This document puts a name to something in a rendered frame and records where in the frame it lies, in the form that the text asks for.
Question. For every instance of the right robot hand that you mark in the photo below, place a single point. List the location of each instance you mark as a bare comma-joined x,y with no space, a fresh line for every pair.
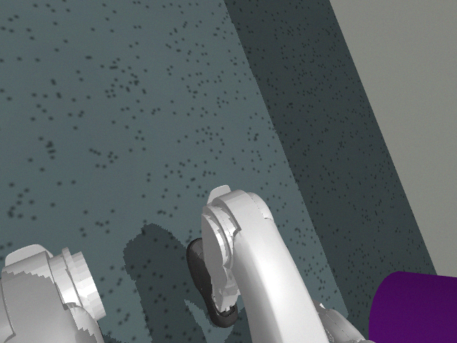
338,329

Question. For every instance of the right robot foot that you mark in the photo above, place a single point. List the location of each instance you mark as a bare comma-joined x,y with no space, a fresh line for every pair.
202,281

